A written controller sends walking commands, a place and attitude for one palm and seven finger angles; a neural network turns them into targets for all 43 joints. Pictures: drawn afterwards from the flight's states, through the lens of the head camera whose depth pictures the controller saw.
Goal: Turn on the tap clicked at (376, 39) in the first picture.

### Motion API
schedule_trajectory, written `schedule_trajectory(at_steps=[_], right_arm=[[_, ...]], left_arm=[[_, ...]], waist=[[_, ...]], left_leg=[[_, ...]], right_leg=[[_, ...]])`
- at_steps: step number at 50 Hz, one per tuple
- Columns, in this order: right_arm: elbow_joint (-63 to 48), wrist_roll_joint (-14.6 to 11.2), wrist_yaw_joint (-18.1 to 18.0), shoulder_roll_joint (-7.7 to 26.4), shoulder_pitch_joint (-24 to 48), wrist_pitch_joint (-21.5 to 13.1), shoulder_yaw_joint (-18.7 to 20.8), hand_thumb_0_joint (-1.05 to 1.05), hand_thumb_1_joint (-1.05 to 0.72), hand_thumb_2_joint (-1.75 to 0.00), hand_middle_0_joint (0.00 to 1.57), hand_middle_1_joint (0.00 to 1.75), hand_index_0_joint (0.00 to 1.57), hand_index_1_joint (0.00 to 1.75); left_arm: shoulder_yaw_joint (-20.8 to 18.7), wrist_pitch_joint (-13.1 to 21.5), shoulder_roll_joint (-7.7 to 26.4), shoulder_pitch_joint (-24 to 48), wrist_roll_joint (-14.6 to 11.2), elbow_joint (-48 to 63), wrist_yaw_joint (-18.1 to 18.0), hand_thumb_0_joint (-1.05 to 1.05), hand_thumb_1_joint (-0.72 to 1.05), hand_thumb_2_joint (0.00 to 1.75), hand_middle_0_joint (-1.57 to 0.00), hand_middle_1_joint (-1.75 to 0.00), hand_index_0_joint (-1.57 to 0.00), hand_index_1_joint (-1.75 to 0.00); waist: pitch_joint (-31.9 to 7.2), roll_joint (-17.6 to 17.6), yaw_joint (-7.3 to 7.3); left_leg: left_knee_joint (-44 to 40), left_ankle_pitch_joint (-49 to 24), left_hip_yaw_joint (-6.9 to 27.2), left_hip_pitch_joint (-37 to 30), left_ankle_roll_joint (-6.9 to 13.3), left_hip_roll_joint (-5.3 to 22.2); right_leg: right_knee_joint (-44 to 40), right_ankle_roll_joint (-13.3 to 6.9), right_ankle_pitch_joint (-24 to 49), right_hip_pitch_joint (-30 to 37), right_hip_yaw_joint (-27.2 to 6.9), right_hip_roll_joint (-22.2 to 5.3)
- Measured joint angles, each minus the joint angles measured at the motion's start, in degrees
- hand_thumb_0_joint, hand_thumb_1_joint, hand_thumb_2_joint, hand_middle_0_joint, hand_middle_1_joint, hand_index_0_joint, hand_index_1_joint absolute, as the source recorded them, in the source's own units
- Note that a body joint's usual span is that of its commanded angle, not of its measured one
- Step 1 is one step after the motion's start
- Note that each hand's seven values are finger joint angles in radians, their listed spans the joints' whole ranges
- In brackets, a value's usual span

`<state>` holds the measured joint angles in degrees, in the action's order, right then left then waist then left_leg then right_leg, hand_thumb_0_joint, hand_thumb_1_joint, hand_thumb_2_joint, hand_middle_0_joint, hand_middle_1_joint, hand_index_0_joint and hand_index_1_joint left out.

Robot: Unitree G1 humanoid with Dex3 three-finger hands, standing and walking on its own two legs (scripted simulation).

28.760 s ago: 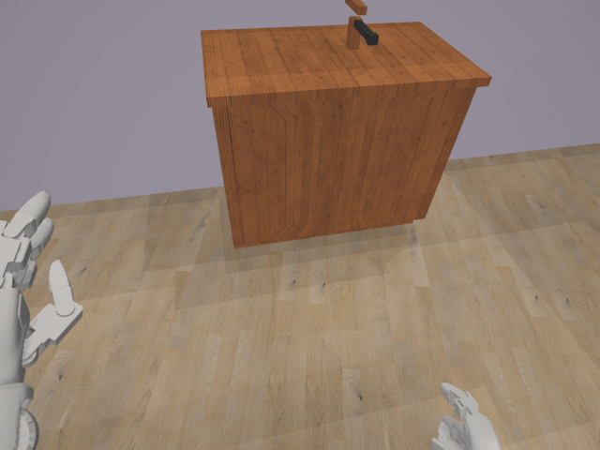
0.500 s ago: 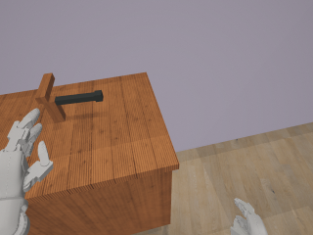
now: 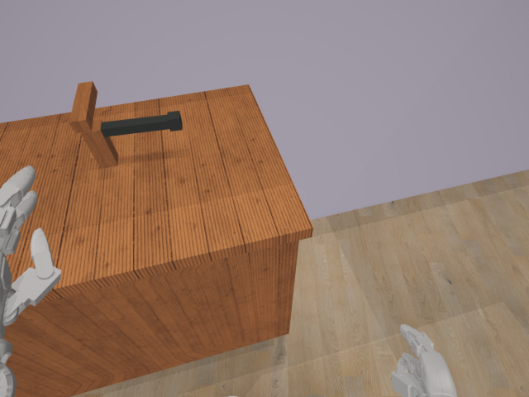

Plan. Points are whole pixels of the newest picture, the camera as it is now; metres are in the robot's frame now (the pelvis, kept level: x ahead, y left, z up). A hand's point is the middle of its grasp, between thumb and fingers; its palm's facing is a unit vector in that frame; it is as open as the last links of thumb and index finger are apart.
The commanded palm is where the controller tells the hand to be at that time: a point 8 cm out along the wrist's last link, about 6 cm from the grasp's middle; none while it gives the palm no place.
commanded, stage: step back with the hand held close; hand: left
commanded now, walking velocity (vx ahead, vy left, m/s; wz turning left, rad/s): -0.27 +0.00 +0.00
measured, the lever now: (174, 121) +0.59 +0.24 +0.09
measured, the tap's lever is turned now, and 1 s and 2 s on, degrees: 85 85 85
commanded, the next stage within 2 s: stop stepping back and stand still in 0.62 s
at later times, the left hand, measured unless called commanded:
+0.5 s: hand (7, 350) +0.13 +0.24 +0.18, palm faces +0.41 -0.80 -0.44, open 7.5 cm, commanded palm +0.08 +0.27 +0.19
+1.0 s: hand out of the picture -0.01 +0.25 +0.18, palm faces +0.46 -0.80 -0.39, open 7.5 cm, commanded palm -0.05 +0.28 +0.19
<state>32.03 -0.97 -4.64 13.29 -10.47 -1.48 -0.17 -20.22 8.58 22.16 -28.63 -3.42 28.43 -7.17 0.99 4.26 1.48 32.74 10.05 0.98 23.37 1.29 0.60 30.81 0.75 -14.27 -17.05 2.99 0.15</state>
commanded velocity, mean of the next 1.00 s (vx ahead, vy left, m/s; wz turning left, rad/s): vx -0.17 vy -0.01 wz -0.02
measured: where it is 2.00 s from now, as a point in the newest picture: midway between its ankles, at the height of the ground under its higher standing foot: outside the picture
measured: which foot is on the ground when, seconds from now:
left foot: down 0.00-0.54, up 0.56-0.76, down 0.78-1.00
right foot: down 0.00-0.28, up 0.30-0.46, down 0.48-1.00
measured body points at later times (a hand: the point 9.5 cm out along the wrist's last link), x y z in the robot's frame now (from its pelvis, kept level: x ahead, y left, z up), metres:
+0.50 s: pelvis -0.08 -0.01 +0.00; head -0.05 -0.01 +0.45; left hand +0.10 +0.28 +0.21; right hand +0.11 -0.22 -0.09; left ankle +0.02 +0.12 -0.73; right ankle -0.09 -0.12 -0.73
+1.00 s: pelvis -0.20 -0.01 +0.00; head -0.20 +0.00 +0.45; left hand -0.04 +0.29 +0.20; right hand -0.03 -0.23 -0.08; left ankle -0.16 +0.13 -0.73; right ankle -0.14 -0.10 -0.73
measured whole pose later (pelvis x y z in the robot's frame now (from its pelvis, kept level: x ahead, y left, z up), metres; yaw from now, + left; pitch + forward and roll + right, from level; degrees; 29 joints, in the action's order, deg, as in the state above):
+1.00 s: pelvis -0.20 -0.01 +0.00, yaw +3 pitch -2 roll +0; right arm 35.0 -0.8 -3.0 11.3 -14.0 -6.0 0.0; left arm -20.3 8.9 21.1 -28.3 -2.5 29.4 -8.7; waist 1.2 0.0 0.4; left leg 34.5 17.4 0.6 17.8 -0.3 1.8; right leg 31.0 -0.8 -12.0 -17.2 1.6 1.6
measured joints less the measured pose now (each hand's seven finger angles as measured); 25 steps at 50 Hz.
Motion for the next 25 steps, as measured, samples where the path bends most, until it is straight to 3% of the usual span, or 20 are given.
schedule_trajectory(at_steps=[6,10,12,15,19,22,25], right_arm=[[0.6,0.3,0.2,-0.8,-0.6,-1.2,-0.5,0.01,-0.90,-0.90,0.20,0.30,0.20,0.30],[2.4,0.4,0.5,-1.0,-0.6,-1.6,-0.6,0.01,-0.90,-0.90,0.21,0.30,0.20,0.30],[2.9,0.5,0.6,-0.7,-1.0,-1.6,-0.6,0.01,-0.90,-0.90,0.21,0.30,0.20,0.30],[2.7,0.7,0.2,-0.4,-0.6,-1.9,-0.3,0.01,-0.90,-0.90,0.21,0.30,0.20,0.30],[2.0,1.4,0.8,-2.0,-0.4,-3.0,0.2,0.01,-0.90,-0.90,0.20,0.30,0.20,0.30],[1.7,1.3,1.6,-2.7,-0.8,-4.2,0.0,0.01,-0.90,-0.90,0.20,0.30,0.20,0.30],[2.2,1.4,2.1,-2.6,0.2,-4.6,-0.5,0.01,-0.90,-0.90,0.20,0.30,0.20,0.30]], left_arm=[[1.0,0.3,-1.5,0.6,0.7,-1.7,0.0,0.01,0.89,0.89,-0.21,-0.30,-0.21,-0.30],[2.7,0.4,-2.1,0.3,0.2,-0.2,-0.6,0.01,0.89,0.89,-0.21,-0.30,-0.21,-0.30],[3.4,0.5,-2.2,0.7,0.1,0.7,-0.8,0.01,0.89,0.89,-0.21,-0.30,-0.21,-0.30],[2.6,0.8,-0.9,2.9,0.4,1.8,-1.1,0.01,0.89,0.89,-0.21,-0.30,-0.21,-0.30],[-0.9,1.7,0.7,2.9,0.8,1.3,-0.9,0.02,0.89,0.89,-0.21,-0.30,-0.21,-0.30],[-2.3,2.1,0.9,1.3,0.4,2.4,-0.8,0.02,0.89,0.89,-0.21,-0.30,-0.21,-0.30],[-1.8,2.8,0.0,0.6,0.4,3.0,-0.4,0.02,0.89,0.90,-0.21,-0.30,-0.20,-0.30]], waist=[[-0.3,0.1,0.20],[-0.2,-1.9,0.60],[-0.7,-2.9,0.08],[0.3,-3.9,-0.87],[0.8,-4.3,-1.26],[0.1,-3.7,-0.49],[0.6,-2.1,0.67]], left_leg=[[1.4,3.8,0.4,1.8,0.1,-0.5],[8.3,9.1,0.1,3.3,-1.2,-1.0],[7.7,8.4,0.2,1.0,-1.1,-0.9],[4.5,1.8,0.6,0.5,-0.5,-0.8],[2.0,0.7,0.4,0.7,-0.4,-0.6],[-1.0,-1.9,0.0,1.1,-0.8,0.2],[-2.1,-3.6,-0.5,2.1,-1.4,1.6]], right_leg=[[0.4,-0.6,1.4,-1.3,-0.5,0.1],[1.7,-0.9,1.7,-2.6,-0.9,-0.5],[2.7,-0.5,1.5,-3.4,-0.7,-1.0],[5.7,0.2,-0.2,-5.5,-0.5,-1.4],[12.6,0.2,-8.0,-5.9,-3.0,1.1],[8.6,0.2,-8.0,-2.1,-3.2,2.1],[0.3,-0.8,-2.7,1.9,-3.3,3.1]])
